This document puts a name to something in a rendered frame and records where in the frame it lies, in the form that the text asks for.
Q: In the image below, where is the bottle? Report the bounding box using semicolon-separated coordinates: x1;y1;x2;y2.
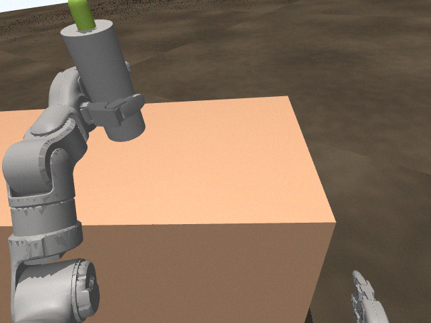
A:
61;0;145;142

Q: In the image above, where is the right robot hand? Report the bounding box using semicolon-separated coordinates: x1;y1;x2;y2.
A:
351;271;389;323

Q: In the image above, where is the left robot arm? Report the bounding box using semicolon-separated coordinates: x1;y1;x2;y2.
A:
2;105;100;323

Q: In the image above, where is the left robot hand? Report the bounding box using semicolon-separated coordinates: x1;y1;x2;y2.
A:
48;61;145;132

